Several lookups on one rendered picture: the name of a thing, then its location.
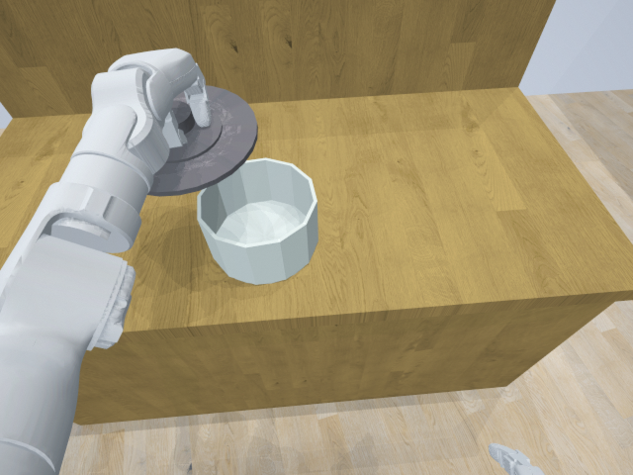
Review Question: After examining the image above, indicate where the lid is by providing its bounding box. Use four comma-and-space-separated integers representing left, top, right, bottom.
147, 85, 258, 197

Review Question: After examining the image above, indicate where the robot left upper arm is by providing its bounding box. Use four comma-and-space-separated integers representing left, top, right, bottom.
0, 234, 136, 475

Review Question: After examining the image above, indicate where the pot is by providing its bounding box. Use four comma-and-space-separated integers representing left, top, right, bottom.
197, 158, 318, 285

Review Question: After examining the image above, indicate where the knob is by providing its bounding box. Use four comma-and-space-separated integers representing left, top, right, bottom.
171, 101, 195, 135

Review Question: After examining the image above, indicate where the left robot forearm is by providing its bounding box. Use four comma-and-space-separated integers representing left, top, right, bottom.
0, 60, 173, 313

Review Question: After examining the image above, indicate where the robot left hand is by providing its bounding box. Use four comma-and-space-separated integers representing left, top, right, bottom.
108, 48, 211, 148

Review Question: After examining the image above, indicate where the table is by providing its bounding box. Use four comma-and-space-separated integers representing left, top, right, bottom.
0, 0, 633, 426

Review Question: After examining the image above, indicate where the robot right hand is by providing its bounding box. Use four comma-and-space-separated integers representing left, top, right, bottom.
489, 443, 545, 475

